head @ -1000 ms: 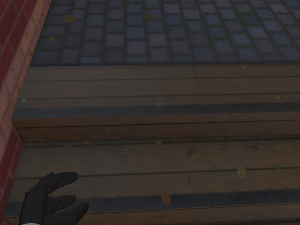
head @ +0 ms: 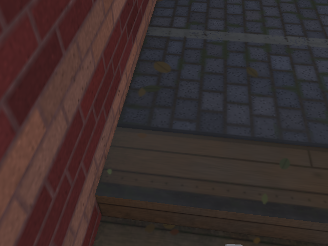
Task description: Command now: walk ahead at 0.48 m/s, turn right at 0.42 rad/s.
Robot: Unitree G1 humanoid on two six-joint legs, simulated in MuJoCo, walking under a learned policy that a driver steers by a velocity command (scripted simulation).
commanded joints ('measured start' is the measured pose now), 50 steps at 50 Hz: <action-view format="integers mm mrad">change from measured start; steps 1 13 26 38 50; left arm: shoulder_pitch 11 -354 137 363 113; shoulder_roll -63 -68 -7 194 52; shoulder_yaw -37 -101 -27 -57 -10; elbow -39 -229 34 5 -153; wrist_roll -17 33 56 51 92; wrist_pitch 14 50 -27 -105 -65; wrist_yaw -1 -33 -6 -53 1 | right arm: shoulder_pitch -150 65 -156 -545 -221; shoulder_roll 36 -126 2 -82 29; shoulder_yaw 27 29 20 82 45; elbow -73 -35 -233 -481 -213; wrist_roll -45 -61 -13 9 23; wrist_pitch -41 -21 -28 73 -19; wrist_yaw -4 38 37 18 -29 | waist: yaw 62 23 -42 -24 67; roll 139 185 130 -55 48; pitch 48 2 -29 -5 4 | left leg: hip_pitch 85 334 -773 -245 32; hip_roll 264 273 -45 -41 163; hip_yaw -215 119 -433 -79 -621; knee -544 -737 1398 596 -379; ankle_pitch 174 956 396 106 256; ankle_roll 187 193 162 17 265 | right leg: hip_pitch -165 101 753 658 238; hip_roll -47 -13 -51 -85 56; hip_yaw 59 -250 455 181 86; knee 179 -458 -1474 -1724 -261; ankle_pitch -123 -396 -315 611 -282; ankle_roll -34 -45 -108 -116 30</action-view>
